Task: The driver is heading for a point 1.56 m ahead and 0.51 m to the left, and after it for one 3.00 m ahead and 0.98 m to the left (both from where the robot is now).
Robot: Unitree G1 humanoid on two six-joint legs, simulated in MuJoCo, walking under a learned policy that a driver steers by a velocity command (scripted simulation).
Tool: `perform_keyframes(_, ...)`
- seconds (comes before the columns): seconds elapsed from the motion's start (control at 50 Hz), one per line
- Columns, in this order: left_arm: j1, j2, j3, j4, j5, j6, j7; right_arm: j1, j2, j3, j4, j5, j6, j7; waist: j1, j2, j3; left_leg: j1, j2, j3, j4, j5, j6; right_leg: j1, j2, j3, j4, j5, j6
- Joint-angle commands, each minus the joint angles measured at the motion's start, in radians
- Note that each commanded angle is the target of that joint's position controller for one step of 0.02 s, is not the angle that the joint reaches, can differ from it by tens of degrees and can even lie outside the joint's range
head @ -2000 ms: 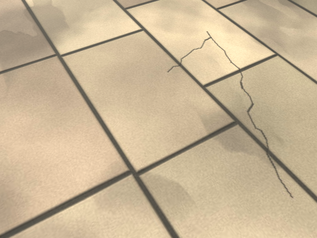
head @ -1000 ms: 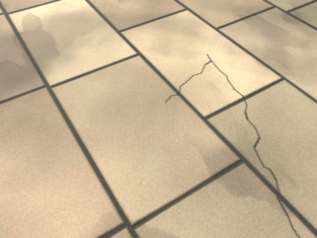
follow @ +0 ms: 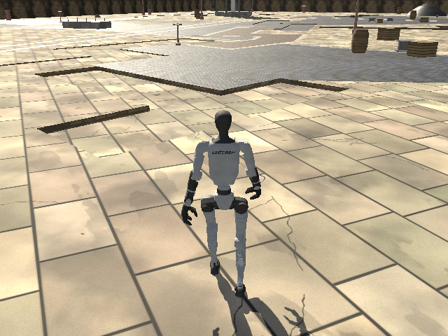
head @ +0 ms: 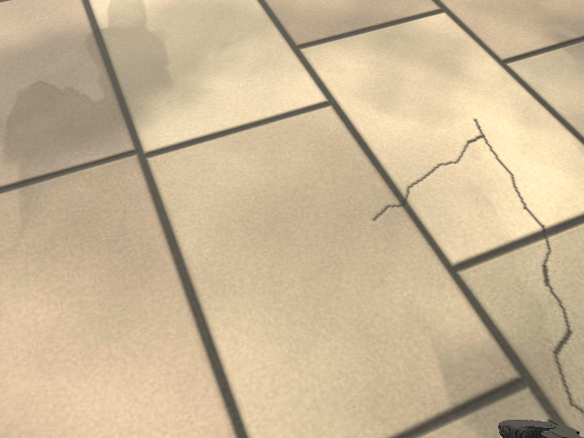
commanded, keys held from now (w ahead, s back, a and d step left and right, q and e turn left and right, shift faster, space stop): q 0.70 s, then no key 0.30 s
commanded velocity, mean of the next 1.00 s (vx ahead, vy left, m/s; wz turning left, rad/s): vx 0.04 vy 0.00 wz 0.48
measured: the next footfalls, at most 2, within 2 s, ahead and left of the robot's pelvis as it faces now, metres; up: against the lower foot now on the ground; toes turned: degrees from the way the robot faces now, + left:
right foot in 0.48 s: +0.21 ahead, -0.13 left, +0.00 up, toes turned +23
left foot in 0.92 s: +0.09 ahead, +0.11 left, +0.00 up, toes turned +29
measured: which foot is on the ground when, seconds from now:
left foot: down 0.00-0.48, up 0.50-0.90, down 0.92-1.00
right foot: up 0.00-0.46, down 0.48-0.92, up 0.94-1.00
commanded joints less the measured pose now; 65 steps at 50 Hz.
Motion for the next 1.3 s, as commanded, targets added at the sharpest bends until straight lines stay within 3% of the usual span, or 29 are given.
perform_keyframes(0.02,0.054,0.112,0.014,-0.106,-0.036,-0.046,-0.024,0.224,-0.207,-0.05,-0.038,-0.013,0.01,-0.012,-0.102,0.113,-0.421,0.752,0.374,-0.656,-0.224,0.392,0.307,-0.561,0.042,0.178,0.636,-0.04,-0.002)
perform_keyframes(0.04,-0.029,0.122,0.018,-0.136,-0.039,-0.04,-0.014,0.14,-0.163,-0.04,-0.053,0.008,0.011,-0.017,-0.079,0.015,-0.27,0.586,0.315,-0.536,-0.265,0.252,0.244,-0.597,0.001,0.151,0.566,0.062,-0.007)
perform_keyframes(0.06,-0.06,0.138,0.028,-0.138,-0.027,-0.025,0.003,0.09,-0.142,-0.031,-0.069,0.01,0.011,-0.019,-0.053,-0.057,-0.194,0.432,0.28,-0.469,-0.299,0.204,0.207,-0.563,-0.034,0.145,0.503,0.12,-0.004)
perform_keyframes(0.1,-0.054,0.157,0.046,-0.167,-0.013,0.008,0.022,0.079,-0.147,-0.033,-0.076,-0.012,0.012,-0.021,-0.01,-0.012,-0.159,0.248,0.233,-0.42,-0.339,0.161,0.189,-0.449,-0.058,0.159,0.386,0.16,-0.009)
perform_keyframes(0.18,-0.096,0.121,0.049,-0.212,0.002,0.033,0.043,0.119,-0.18,-0.046,-0.084,-0.014,0.019,-0.044,-0.006,0.054,-0.175,0.184,0.185,-0.367,-0.326,0.198,0.181,-0.443,-0.031,0.147,0.183,0.214,0.015)
perform_keyframes(0.28,-0.217,0.126,0.053,-0.271,-0.006,0.051,0.045,0.137,-0.194,-0.053,-0.115,0.01,0.055,-0.078,-0.042,0.091,-0.171,0.218,0.154,-0.459,-0.339,-0.204,0.121,-0.495,-0.005,0.181,-0.001,0.317,0.043)
perform_keyframes(0.4,-0.266,0.134,0.049,-0.304,-0.023,0.018,0.026,0.179,-0.195,-0.06,-0.133,0.005,0.083,-0.091,-0.068,0.131,-0.166,0.288,0.148,-0.543,-0.291,-0.14,0.109,-0.399,0.037,0.188,-0.203,0.269,0.039)
perform_keyframes(0.46,-0.179,0.149,0.056,-0.287,-0.033,0.003,0.009,0.155,-0.187,-0.056,-0.16,0.017,0.097,-0.092,-0.01,0.14,-0.171,0.295,0.115,-0.567,-0.223,-0.009,0.07,-0.226,0.038,0.163,-0.457,0.357,0.007)
perform_keyframes(0.48,-0.145,0.186,0.068,-0.28,-0.026,0.001,0.007,0.171,-0.161,-0.047,-0.166,0.022,0.101,-0.094,-0.004,0.105,-0.186,0.23,0.07,-0.529,-0.158,-0.058,0.028,-0.098,-0.039,0.191,-0.537,0.438,-0.018)
perform_keyframes(0.5,-0.151,0.248,0.079,-0.292,-0.006,0.01,0.012,0.236,-0.094,-0.032,-0.164,0.017,0.103,-0.091,-0.053,-0.104,-0.224,0.103,-0.039,-0.374,0.064,-0.335,-0.028,0.035,-0.264,0.37,-0.554,0.569,-0.104)
perform_keyframes(0.52,-0.17,0.279,0.087,-0.296,0.036,0.021,0.007,0.213,-0.14,-0.049,-0.208,0.024,0.089,-0.087,-0.067,-0.347,-0.172,-0.102,-0.145,-0.227,0.248,-0.541,-0.075,0.016,-0.392,0.587,-0.584,0.76,-0.264)
perform_keyframes(0.54,-0.218,0.216,0.075,-0.332,0.03,0.02,0.008,0.238,-0.235,-0.074,-0.182,0.005,0.08,-0.081,-0.068,-0.231,-0.169,-0.123,-0.068,-0.238,0.435,-0.495,-0.112,0.008,-0.406,0.537,-0.559,0.813,-0.289)
perform_keyframes(0.56,-0.247,0.172,0.064,-0.348,0.016,0.021,0.01,0.255,-0.246,-0.084,-0.158,0.011,0.085,-0.079,-0.071,-0.154,-0.167,-0.114,-0.059,-0.222,0.504,-0.432,-0.132,-0.003,-0.344,0.426,-0.531,0.829,-0.249)
perform_keyframes(0.58,-0.262,0.157,0.059,-0.358,0.002,0.025,0.011,0.272,-0.216,-0.082,-0.138,0.013,0.1,-0.084,-0.077,-0.116,-0.16,-0.116,-0.049,-0.205,0.561,-0.389,-0.155,-0.002,-0.287,0.346,-0.513,0.808,-0.213)
perform_keyframes(0.6,-0.264,0.15,0.055,-0.357,-0.011,0.028,0.014,0.274,-0.191,-0.075,-0.139,0.011,0.111,-0.084,-0.069,-0.117,-0.139,-0.137,-0.041,-0.194,0.624,-0.351,-0.174,-0.008,-0.273,0.306,-0.511,0.813,-0.209)
perform_keyframes(0.7,-0.19,0.18,0.064,-0.35,-0.002,0.055,0.028,0.158,-0.124,-0.046,-0.222,0.025,0.116,-0.069,-0.002,-0.178,-0.113,-0.147,0.024,-0.098,0.472,-0.268,-0.217,0.044,-0.255,0.19,-0.551,0.787,-0.245)
perform_keyframes(0.76,-0.187,0.216,0.076,-0.35,-0.01,0.06,0.021,0.144,-0.098,-0.031,-0.249,0.013,0.11,-0.058,0.005,-0.184,-0.14,-0.009,0.049,-0.068,0.31,-0.297,-0.201,0.013,-0.271,0.159,-0.543,0.8,-0.258)
perform_keyframes(0.84,-0.192,0.236,0.081,-0.343,-0.034,0.056,-0.003,0.158,-0.118,-0.034,-0.252,0.011,0.114,-0.048,-0.001,-0.205,-0.135,0.145,0.032,-0.019,0.095,-0.278,-0.153,-0.026,-0.286,0.159,-0.52,0.762,-0.255)
perform_keyframes(0.88,-0.211,0.225,0.074,-0.335,-0.051,0.056,-0.006,0.219,-0.111,-0.037,-0.227,0.009,0.113,-0.042,-0.046,-0.19,-0.133,0.289,0.013,0.005,-0.157,-0.102,-0.101,-0.068,-0.265,0.142,-0.457,0.72,-0.213)
perform_keyframes(0.9,-0.162,0.193,0.062,-0.31,-0.051,0.053,-0.009,0.238,-0.13,-0.042,-0.219,0.007,0.112,-0.044,-0.051,-0.15,-0.139,0.41,0.02,-0.021,-0.271,0.019,-0.074,-0.13,-0.234,0.114,-0.415,0.647,-0.155)
perform_keyframes(0.92,-0.124,0.13,0.04,-0.309,-0.013,0.045,-0.018,0.269,-0.186,-0.052,-0.224,0.001,0.112,-0.056,-0.034,0.011,-0.214,0.6,0.179,-0.213,-0.255,0.279,-0.034,-0.257,-0.162,0.04,-0.263,0.404,-0.06)
perform_keyframes(0.94,-0.118,0.075,0.018,-0.34,0.021,0.035,-0.028,0.224,-0.24,-0.052,-0.25,-0.017,0.112,-0.064,-0.001,0.259,-0.209,0.612,0.395,-0.423,-0.219,0.523,0.123,-0.438,-0.068,-0.011,-0.107,-0.037,0.022)
perform_keyframes(0.96,-0.207,0.151,0.04,-0.353,0.0,0.04,-0.015,0.246,-0.178,-0.039,-0.24,-0.036,0.094,-0.055,-0.081,0.184,-0.215,0.496,0.414,-0.436,-0.253,0.407,0.22,-0.43,-0.078,0.073,0.02,-0.093,0.043)
perform_keyframes(0.98,-0.215,0.182,0.053,-0.348,-0.021,0.048,-0.011,0.211,-0.158,-0.029,-0.226,-0.037,0.077,-0.05,-0.06,0.154,-0.165,0.453,0.356,-0.372,-0.27,0.315,0.195,-0.434,-0.084,0.091,0.084,-0.054,0.043)
perform_keyframes(1.02,-0.177,0.188,0.064,-0.31,-0.015,0.068,0.004,0.136,-0.152,-0.026,-0.219,-0.017,0.059,-0.049,-0.035,0.147,-0.119,0.405,0.285,-0.295,-0.28,0.238,0.126,-0.436,-0.087,0.105,0.1,0.046,0.049)
perform_keyframes(1.06,-0.123,0.166,0.061,-0.287,-0.012,0.074,0.005,0.135,-0.129,-0.018,-0.197,-0.013,0.053,-0.053,-0.015,0.124,-0.138,0.361,0.249,-0.246,-0.303,0.186,0.119,-0.367,-0.075,0.092,0.102,0.141,0.057)
perform_keyframes(1.1,-0.149,0.153,0.056,-0.29,-0.026,0.064,-0.004,0.193,-0.151,-0.029,-0.166,0.001,0.055,-0.057,-0.058,0.148,-0.109,0.394,0.236,-0.285,-0.379,-0.207,0.123,-0.419,-0.063,0.056,0.047,0.191,0.045)
perform_keyframes(1.14,-0.221,0.158,0.055,-0.318,-0.036,0.045,-0.008,0.222,-0.167,-0.034,-0.149,0.005,0.051,-0.064,-0.084,0.154,-0.046,0.421,0.268,-0.367,-0.438,-0.382,0.132,-0.489,-0.067,0.067,-0.024,0.191,0.017)
perform_keyframes(1.3,-0.209,0.131,0.041,-0.308,-0.042,-0.02,-0.046,0.232,-0.197,-0.047,-0.124,0.025,0.023,-0.049,-0.062,0.096,-0.04,0.366,0.276,-0.34,-0.441,-0.341,0.129,-0.305,-0.041,0.028,-0.311,0.265,-0.062)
